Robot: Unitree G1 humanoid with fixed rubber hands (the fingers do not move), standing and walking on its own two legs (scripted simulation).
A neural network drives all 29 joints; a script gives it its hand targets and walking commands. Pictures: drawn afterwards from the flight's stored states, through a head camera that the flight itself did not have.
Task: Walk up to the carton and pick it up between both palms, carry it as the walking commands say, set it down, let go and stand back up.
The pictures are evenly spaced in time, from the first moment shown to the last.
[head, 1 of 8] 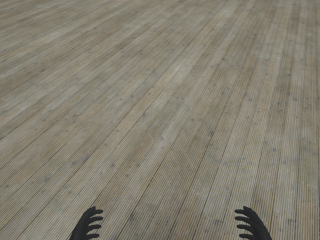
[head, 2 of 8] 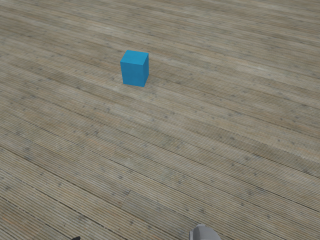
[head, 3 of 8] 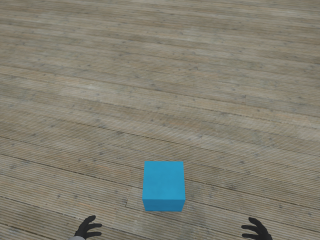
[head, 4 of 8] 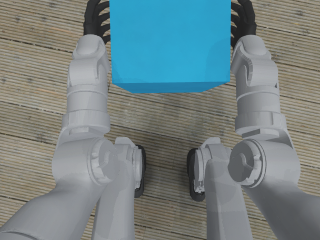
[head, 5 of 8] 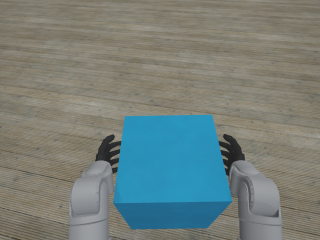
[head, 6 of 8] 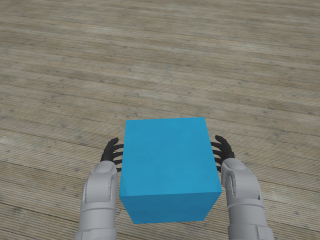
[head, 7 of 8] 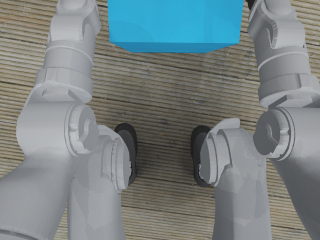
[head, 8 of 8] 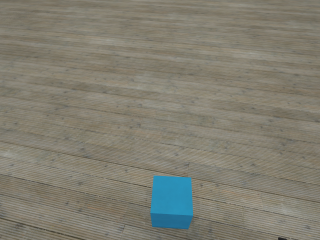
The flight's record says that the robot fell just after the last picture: no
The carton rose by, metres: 0.67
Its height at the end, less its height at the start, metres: +0.00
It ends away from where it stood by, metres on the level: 1.43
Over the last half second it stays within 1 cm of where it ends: yes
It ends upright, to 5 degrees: yes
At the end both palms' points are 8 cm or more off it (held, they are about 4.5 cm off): yes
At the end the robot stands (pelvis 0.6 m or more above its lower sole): yes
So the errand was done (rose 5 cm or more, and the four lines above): yes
